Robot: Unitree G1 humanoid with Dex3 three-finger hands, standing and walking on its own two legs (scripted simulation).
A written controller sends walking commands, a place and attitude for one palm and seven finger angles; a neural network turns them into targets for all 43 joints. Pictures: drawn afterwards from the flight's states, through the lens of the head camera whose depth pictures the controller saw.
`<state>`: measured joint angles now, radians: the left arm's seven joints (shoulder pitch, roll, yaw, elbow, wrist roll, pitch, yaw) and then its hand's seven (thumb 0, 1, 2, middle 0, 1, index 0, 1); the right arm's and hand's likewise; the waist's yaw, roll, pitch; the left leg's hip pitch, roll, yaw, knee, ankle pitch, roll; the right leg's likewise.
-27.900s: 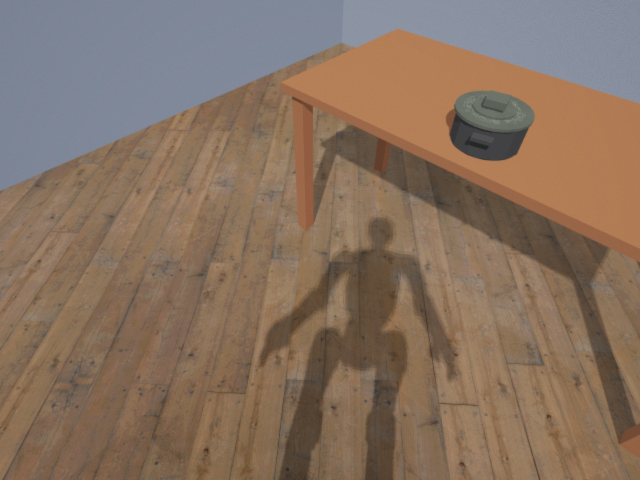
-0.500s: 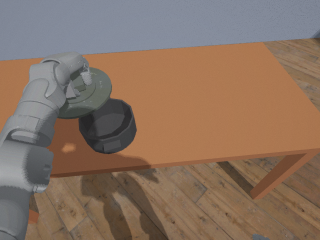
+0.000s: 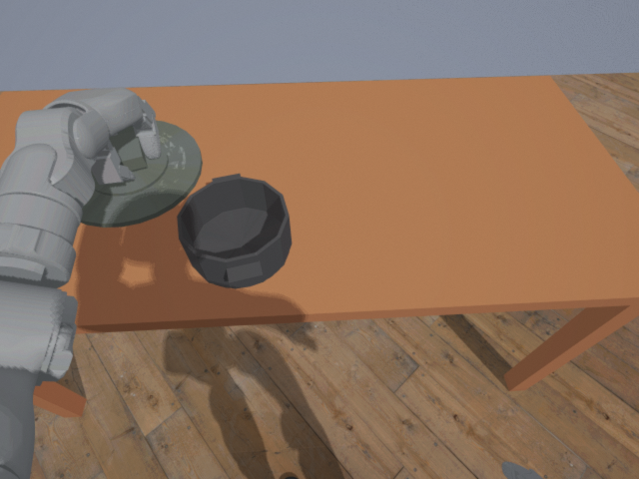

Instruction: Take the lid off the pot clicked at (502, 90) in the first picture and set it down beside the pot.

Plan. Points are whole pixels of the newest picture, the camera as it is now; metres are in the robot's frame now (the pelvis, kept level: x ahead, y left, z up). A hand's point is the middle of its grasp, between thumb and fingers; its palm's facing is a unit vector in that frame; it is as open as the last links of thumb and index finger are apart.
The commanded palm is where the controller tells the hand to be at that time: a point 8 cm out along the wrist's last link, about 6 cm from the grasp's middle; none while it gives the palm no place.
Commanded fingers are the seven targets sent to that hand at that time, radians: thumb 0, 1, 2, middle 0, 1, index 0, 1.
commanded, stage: move the lid sideways beside the pot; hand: left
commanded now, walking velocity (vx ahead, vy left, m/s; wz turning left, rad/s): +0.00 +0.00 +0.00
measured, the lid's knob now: (120, 153) +0.49 +0.26 +0.13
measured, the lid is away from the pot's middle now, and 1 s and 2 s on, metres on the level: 0.12 0.24 0.24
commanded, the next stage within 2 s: lower the lid onto the table in 1.14 s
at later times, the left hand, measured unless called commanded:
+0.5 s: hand (69, 161) +0.45 +0.30 +0.15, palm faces -0.37 -0.10 -0.92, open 7.3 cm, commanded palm +0.47 +0.31 +0.23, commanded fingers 0.00 0.60 1.04 -0.61 -1.07 -0.79 -1.12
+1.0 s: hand (15, 175) +0.43 +0.36 +0.15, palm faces -0.41 -0.13 -0.91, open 7.2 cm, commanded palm +0.47 +0.37 +0.23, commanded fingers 0.00 0.60 1.04 -0.61 -1.07 -0.79 -1.12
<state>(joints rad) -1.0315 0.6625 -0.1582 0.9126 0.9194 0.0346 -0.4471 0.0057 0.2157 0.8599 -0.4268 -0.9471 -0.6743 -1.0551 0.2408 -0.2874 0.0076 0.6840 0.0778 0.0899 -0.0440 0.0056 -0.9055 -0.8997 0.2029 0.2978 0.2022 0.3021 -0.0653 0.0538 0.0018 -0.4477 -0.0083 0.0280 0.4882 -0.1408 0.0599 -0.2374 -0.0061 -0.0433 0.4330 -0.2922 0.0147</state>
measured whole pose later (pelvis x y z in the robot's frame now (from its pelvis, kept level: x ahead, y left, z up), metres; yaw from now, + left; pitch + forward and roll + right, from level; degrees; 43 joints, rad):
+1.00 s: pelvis +0.00 +0.01 -0.01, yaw +0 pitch +9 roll -4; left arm -1.05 0.90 -0.02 1.03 0.96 -0.11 -0.53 0.01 0.22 0.86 -0.42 -0.94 -0.68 -1.06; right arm 0.28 -0.31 0.02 0.70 0.09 0.11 -0.08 0.00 -0.90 -0.90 0.20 0.30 0.20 0.30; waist -0.07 0.04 -0.01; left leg -0.56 0.01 0.02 0.58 -0.17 0.07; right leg -0.32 0.01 -0.05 0.46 -0.30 0.02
